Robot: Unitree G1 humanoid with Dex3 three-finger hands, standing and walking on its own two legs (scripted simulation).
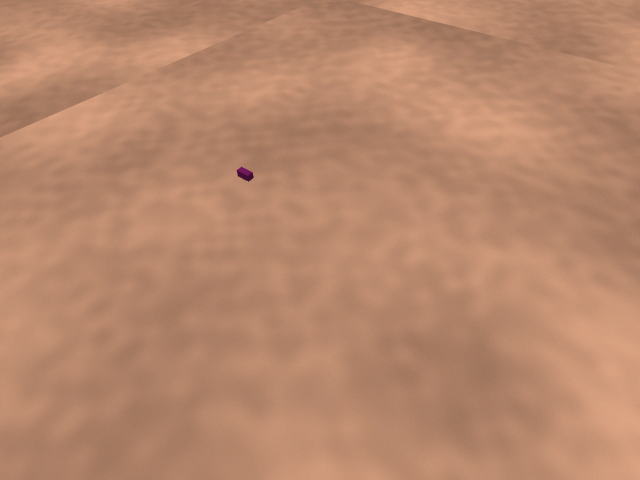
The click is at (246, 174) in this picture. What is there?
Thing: small brick
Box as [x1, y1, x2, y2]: [237, 167, 253, 180]
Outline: 237,170 238,175 247,180 253,177 252,172 242,167 240,167
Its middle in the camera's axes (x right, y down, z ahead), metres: -0.36 -0.32 +1.97
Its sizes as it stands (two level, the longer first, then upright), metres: 0.076 0.035 0.035
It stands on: the floor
